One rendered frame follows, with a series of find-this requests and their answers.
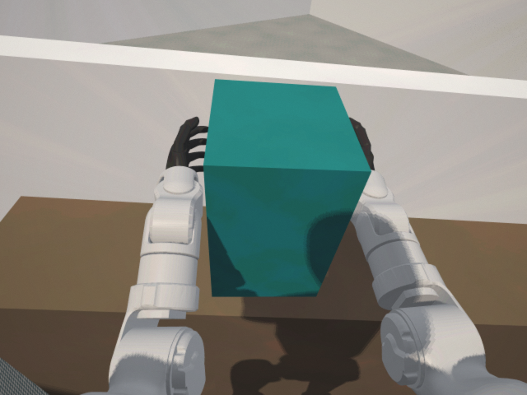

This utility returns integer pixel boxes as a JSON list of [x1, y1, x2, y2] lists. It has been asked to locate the right robot hand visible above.
[[349, 118, 375, 170]]

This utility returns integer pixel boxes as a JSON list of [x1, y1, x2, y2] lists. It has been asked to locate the pedestal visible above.
[[0, 196, 527, 395]]

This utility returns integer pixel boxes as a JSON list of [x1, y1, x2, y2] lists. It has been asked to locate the right robot upper arm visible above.
[[380, 304, 527, 395]]

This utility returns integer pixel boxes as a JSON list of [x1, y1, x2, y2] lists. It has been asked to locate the right robot forearm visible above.
[[350, 170, 486, 366]]

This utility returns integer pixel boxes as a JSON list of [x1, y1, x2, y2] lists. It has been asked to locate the left robot hand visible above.
[[166, 117, 208, 173]]

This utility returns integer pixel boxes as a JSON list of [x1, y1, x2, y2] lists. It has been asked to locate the carton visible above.
[[203, 79, 371, 297]]

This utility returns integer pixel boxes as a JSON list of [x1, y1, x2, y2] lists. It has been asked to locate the left robot upper arm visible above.
[[81, 327, 206, 395]]

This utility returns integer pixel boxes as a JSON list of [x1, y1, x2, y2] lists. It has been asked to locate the left robot forearm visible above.
[[109, 166, 203, 388]]

